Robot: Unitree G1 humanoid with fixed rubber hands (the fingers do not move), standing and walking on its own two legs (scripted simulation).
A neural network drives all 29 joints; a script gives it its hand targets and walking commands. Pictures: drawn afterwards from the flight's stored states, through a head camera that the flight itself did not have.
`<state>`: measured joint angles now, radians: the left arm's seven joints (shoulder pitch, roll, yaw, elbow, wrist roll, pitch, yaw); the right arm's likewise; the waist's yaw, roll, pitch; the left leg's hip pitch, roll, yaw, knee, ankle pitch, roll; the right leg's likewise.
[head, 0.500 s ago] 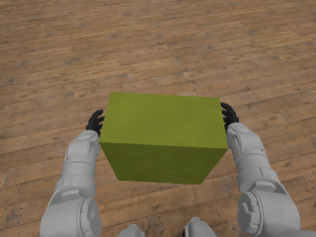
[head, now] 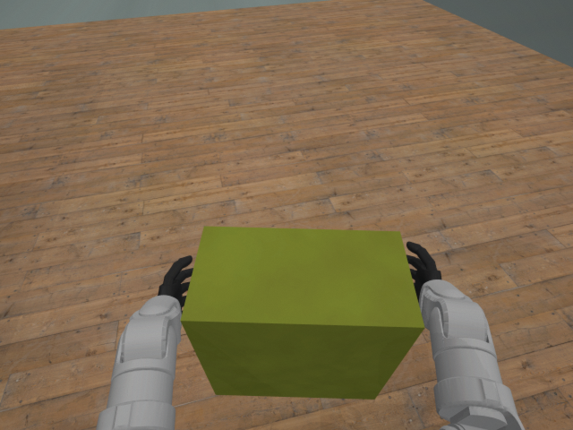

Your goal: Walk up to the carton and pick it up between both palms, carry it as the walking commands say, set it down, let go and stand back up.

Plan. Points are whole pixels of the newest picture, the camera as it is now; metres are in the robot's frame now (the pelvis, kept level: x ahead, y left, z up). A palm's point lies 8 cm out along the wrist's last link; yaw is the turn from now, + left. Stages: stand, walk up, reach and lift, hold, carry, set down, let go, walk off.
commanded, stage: reach and lift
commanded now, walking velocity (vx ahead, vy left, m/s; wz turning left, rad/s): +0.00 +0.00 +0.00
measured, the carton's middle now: (298, 321) +0.31 -0.01 -0.03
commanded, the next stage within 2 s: hold in 1.08 s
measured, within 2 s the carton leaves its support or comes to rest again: neither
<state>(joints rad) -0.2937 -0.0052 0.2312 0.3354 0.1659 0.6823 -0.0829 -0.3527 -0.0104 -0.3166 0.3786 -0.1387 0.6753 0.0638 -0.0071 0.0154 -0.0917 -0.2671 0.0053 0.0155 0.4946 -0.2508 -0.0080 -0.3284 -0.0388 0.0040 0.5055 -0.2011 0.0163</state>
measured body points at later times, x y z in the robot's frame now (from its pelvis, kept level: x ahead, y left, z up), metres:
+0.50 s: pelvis -0.01 +0.00 +0.00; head -0.04 -0.01 +0.45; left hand +0.30 +0.18 +0.04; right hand +0.31 -0.20 +0.03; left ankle +0.00 +0.12 -0.74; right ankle +0.04 -0.13 -0.74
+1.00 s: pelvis -0.01 +0.00 +0.00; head -0.04 -0.01 +0.45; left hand +0.30 +0.18 +0.04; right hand +0.31 -0.20 +0.04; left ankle +0.00 +0.12 -0.74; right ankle +0.04 -0.13 -0.74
